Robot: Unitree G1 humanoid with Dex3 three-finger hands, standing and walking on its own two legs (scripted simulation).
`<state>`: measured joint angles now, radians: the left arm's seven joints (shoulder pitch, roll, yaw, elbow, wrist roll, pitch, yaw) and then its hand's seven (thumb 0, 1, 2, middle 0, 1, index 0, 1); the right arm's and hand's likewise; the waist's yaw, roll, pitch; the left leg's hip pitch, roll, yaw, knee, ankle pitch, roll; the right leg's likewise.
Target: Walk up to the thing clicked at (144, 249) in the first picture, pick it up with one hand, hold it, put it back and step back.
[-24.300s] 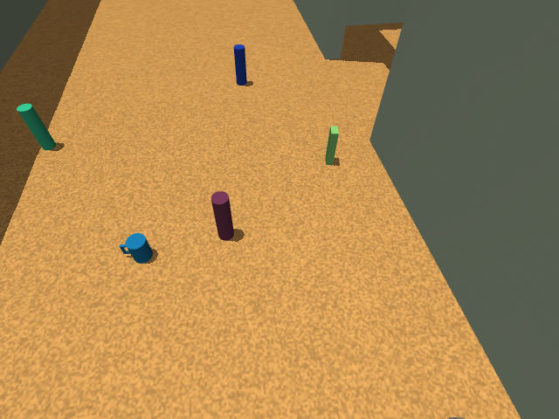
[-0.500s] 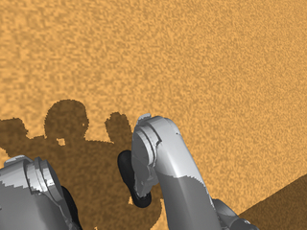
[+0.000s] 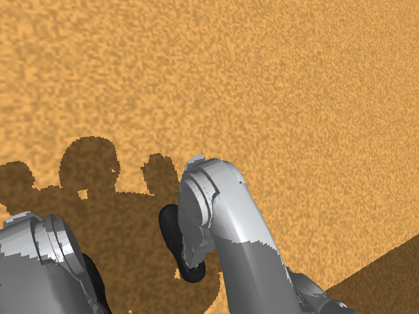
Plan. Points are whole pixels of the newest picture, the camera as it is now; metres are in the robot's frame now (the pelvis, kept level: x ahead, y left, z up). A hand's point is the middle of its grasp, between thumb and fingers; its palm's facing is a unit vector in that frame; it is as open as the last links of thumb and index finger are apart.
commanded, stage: close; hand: left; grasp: from above
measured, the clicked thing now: out of the picture +0.44 +0.32 -0.25
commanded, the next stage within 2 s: settle in 0.52 s
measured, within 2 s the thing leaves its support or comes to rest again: leaves its support in 1.04 s
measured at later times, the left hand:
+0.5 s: hand out of the picture +0.45 +0.32 -0.21, palm faces -0.44 -0.14 -0.89, open 10.7 cm
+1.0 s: hand out of the picture +0.46 +0.33 -0.20, palm faces -0.40 -0.13 -0.91, open 10.6 cm
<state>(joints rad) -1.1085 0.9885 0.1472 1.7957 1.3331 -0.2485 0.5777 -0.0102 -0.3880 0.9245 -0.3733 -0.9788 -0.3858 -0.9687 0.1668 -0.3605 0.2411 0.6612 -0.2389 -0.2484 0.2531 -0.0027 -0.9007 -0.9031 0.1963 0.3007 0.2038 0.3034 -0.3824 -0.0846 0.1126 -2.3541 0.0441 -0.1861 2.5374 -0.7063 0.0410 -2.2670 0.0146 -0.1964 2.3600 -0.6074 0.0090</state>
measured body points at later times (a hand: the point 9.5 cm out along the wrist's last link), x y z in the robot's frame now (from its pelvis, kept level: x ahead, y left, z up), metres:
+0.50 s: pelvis +0.00 +0.00 +0.00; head +0.26 +0.11 +0.35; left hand +0.47 +0.33 -0.16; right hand +0.06 -0.26 -0.06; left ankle +0.07 +0.12 -0.27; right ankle +0.12 -0.11 -0.27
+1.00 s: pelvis +0.01 +0.00 +0.01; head +0.26 +0.12 +0.36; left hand +0.48 +0.34 -0.15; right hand +0.05 -0.26 -0.06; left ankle +0.07 +0.12 -0.27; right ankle +0.12 -0.11 -0.27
